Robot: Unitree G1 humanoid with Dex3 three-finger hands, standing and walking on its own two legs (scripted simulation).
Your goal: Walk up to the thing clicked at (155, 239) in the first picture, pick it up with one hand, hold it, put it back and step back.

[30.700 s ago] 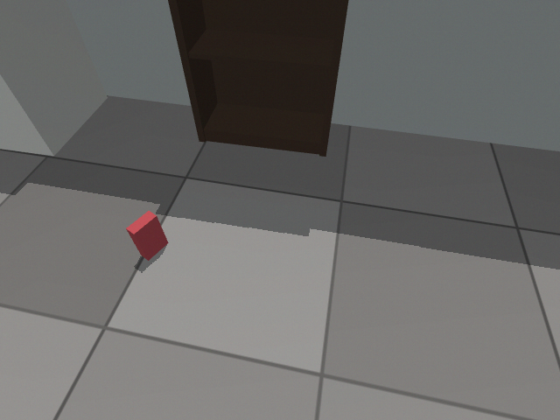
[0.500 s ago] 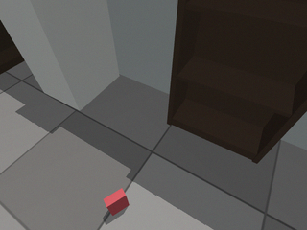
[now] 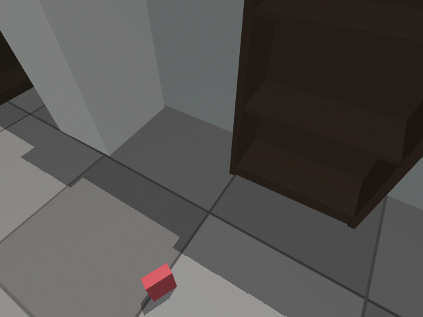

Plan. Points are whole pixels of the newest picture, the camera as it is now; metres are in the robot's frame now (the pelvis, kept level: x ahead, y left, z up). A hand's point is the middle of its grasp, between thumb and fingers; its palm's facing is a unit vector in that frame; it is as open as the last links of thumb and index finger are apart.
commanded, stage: stand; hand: left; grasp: from the side
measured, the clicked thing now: (160, 282) +0.37 +0.23 -0.69
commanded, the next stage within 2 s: step back in 0.06 s
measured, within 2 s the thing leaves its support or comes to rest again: neither
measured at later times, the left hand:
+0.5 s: hand out of the picture +0.07 +0.31 -0.18, palm faces +0.00 -0.93 -0.37, open 7.4 cm
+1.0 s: hand out of the picture -0.08 +0.30 -0.16, palm faces +0.00 -0.91 -0.41, open 7.4 cm
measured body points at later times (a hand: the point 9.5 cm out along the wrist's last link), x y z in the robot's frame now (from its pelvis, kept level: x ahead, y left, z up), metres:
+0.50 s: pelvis -0.07 +0.04 -0.02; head +0.00 +0.07 +0.42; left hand +0.07 +0.35 -0.15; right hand +0.00 -0.28 -0.13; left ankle -0.04 +0.13 -0.75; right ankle -0.09 -0.12 -0.67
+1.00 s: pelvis -0.18 +0.03 -0.02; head -0.12 +0.02 +0.42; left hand -0.08 +0.35 -0.13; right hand -0.10 -0.29 -0.15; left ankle -0.21 +0.16 -0.70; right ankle -0.15 -0.10 -0.75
